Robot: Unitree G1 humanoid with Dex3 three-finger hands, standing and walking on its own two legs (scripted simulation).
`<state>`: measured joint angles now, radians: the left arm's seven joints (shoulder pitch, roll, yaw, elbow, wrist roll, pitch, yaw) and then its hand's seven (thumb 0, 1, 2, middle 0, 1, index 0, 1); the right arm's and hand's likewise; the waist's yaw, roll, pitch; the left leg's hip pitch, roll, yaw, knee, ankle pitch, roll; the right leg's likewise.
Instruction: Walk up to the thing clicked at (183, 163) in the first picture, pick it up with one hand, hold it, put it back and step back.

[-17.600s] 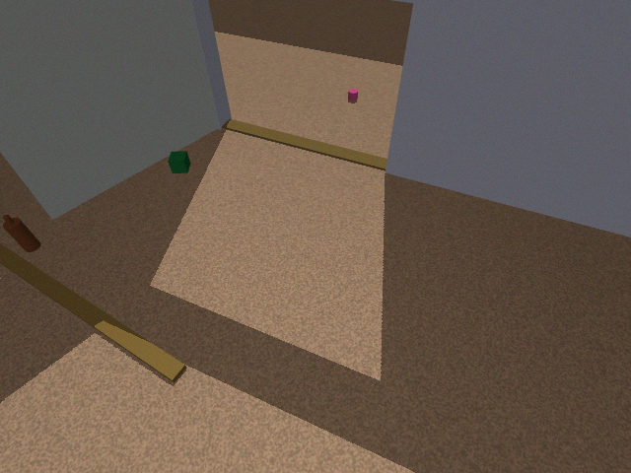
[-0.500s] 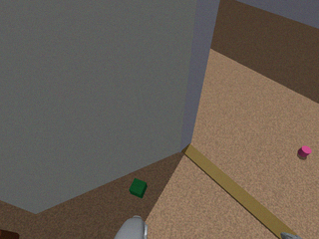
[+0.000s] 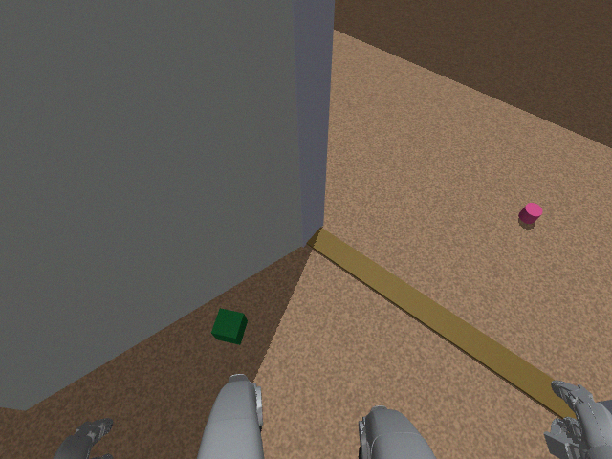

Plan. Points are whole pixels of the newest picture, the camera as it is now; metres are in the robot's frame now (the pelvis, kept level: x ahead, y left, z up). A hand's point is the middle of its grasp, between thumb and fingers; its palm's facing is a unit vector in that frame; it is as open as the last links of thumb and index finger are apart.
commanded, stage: walk up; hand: left
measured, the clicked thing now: (230, 326) +0.45 +0.27 -0.68
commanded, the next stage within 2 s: stand in 1.36 s
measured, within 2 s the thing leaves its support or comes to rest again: neither
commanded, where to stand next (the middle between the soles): +0.09 +0.01 m, yaw +5 degrees
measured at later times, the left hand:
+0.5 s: hand out of the picture +0.01 +0.37 -0.11, palm faces +0.05 -0.88 -0.47, open 7.4 cm
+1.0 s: hand (112, 443) +0.13 +0.29 -0.13, palm faces -0.07 -0.94 -0.35, open 7.3 cm
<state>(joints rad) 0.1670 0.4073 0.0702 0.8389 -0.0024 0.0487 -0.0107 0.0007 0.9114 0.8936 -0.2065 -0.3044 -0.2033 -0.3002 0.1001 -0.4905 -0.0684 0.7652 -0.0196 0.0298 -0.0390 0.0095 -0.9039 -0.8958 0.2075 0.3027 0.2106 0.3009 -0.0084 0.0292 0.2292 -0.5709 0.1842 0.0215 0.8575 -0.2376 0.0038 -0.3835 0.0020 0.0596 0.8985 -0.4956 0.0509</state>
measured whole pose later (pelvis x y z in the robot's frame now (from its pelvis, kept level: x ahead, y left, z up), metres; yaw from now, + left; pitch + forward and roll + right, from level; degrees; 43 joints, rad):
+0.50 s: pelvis +0.01 +0.06 +0.02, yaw +4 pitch -4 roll +1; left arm 0.35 0.46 0.09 0.91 0.04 0.01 0.00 0.01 0.91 0.89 -0.21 -0.31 -0.21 -0.30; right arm 0.36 -0.46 -0.10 0.87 -0.03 -0.05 0.04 0.01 -0.91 -0.90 0.21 0.30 0.21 0.30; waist 0.00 -0.03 0.06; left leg -0.36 -0.02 0.05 0.76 -0.34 0.03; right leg -0.39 -0.06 0.15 1.03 -0.53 -0.05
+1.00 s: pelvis +0.04 +0.03 +0.02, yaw +1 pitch +0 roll -1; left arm 0.11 0.37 0.06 0.87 0.05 0.08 -0.02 0.01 0.91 0.89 -0.21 -0.30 -0.20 -0.30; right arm 0.19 -0.44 -0.06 0.80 0.01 -0.02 -0.07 0.01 -0.90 -0.90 0.21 0.30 0.21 0.30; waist -0.01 0.00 0.22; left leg -0.38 0.09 0.03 0.79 -0.40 0.00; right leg -0.35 0.04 0.03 0.72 -0.37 -0.01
